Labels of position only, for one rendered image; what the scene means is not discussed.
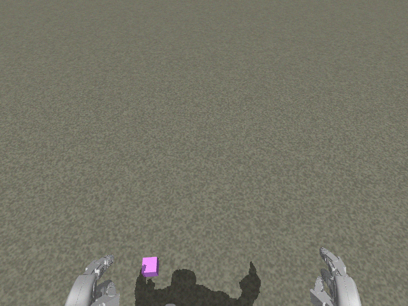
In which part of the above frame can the cube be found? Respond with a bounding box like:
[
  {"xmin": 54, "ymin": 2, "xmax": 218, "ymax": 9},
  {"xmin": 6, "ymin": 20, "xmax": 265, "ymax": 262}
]
[{"xmin": 142, "ymin": 257, "xmax": 159, "ymax": 277}]

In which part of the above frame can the left robot hand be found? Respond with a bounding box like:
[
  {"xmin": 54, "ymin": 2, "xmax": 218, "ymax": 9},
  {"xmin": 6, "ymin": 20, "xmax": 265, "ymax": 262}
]
[{"xmin": 64, "ymin": 254, "xmax": 120, "ymax": 306}]

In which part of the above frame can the right robot hand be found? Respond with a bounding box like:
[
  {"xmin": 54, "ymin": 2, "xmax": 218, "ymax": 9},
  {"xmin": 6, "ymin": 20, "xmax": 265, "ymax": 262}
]
[{"xmin": 310, "ymin": 247, "xmax": 361, "ymax": 306}]

